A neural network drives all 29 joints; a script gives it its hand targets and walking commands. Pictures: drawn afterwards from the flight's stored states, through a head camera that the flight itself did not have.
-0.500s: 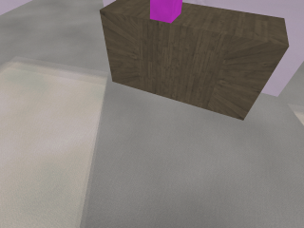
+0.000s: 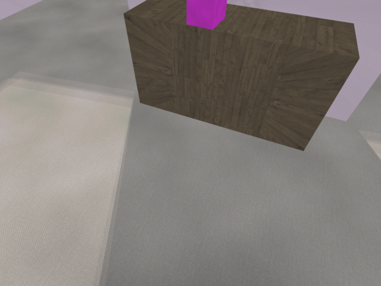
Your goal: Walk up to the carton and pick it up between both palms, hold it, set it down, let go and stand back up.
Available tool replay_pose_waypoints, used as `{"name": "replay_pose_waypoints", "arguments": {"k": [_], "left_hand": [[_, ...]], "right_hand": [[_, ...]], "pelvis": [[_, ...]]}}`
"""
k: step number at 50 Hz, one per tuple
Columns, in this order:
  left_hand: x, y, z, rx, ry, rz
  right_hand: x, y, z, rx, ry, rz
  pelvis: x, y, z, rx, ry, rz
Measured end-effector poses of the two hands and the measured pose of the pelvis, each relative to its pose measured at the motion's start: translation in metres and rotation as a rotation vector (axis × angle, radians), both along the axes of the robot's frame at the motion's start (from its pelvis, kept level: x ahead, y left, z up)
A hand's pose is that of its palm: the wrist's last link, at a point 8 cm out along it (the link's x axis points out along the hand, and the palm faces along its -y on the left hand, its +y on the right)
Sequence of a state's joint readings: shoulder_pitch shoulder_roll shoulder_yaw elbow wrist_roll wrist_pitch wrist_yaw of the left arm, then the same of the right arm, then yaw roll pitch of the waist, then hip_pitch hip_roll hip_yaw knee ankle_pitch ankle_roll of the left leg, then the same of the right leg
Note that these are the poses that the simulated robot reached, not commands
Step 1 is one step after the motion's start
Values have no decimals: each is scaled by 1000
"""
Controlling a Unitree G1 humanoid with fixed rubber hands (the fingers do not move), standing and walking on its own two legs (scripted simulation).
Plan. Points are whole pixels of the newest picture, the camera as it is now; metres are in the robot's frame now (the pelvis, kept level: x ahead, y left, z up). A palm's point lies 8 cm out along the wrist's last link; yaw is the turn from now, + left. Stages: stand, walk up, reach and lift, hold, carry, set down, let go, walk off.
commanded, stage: stand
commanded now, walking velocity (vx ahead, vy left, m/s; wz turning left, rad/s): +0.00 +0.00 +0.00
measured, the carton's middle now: (207, 3) +1.54 -0.09 +0.03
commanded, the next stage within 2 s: walk up in 0.14 s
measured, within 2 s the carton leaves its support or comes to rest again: neither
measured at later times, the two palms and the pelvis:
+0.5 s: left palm out of the picture -0.02 +0.21 -0.14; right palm out of the picture +0.01 -0.20 -0.14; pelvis +0.01 +0.01 +0.00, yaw -1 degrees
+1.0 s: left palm (122, 205) +0.35 +0.19 -0.12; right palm out of the picture +0.06 -0.17 -0.14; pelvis +0.18 +0.01 -0.01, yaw -8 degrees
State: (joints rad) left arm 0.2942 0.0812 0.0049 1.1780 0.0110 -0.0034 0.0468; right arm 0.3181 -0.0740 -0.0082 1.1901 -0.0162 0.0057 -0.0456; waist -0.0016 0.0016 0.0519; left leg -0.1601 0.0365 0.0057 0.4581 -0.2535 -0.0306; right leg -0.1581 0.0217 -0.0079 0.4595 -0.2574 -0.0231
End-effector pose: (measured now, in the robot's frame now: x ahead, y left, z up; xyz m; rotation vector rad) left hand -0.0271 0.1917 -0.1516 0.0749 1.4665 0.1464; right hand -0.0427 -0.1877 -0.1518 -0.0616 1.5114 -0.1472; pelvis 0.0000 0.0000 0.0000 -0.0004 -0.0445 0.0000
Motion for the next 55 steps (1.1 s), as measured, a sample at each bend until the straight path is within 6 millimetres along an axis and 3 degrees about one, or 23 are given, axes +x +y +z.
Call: {"name": "replay_pose_waypoints", "arguments": {"k": [20,23,27,30,33,36,41,45,49,53,55], "left_hand": [[4,2,2,-12,-66,26],[5,11,5,-6,-109,62],[4,29,5,0,-103,82],[17,49,-6,-10,-79,35],[54,67,-11,-7,-98,-84],[112,80,-1,12,-205,-151],[208,79,21,22,-376,-210],[281,54,33,3,-462,-265],[354,13,36,-33,-524,-332],[426,-30,32,-48,-613,-367],[449,-44,29,-44,-653,-346]], "right_hand": [[5,-7,3,4,-59,5],[26,-12,8,-13,-128,39],[78,-14,21,-57,-279,71],[110,-12,27,-115,-427,46],[113,-7,29,-166,-472,-33],[101,2,32,-167,-405,-83],[90,16,30,-122,-298,-131],[90,23,24,-80,-217,-176],[101,19,15,-48,-143,-223],[129,-1,-3,-27,-69,-233],[155,-15,-12,-19,-44,-207]], "pelvis": [[1,-2,0,-3,11,-3],[8,4,0,-4,13,-3],[20,19,0,-13,16,-18],[34,32,-10,-27,11,-43],[47,38,-14,-10,-6,-77],[64,38,-8,-3,-14,-96],[97,35,-1,7,-6,-111],[128,28,-3,21,8,-120],[167,16,-10,35,23,-132],[216,-5,-28,29,46,-122],[235,-14,-35,9,56,-119]]}}
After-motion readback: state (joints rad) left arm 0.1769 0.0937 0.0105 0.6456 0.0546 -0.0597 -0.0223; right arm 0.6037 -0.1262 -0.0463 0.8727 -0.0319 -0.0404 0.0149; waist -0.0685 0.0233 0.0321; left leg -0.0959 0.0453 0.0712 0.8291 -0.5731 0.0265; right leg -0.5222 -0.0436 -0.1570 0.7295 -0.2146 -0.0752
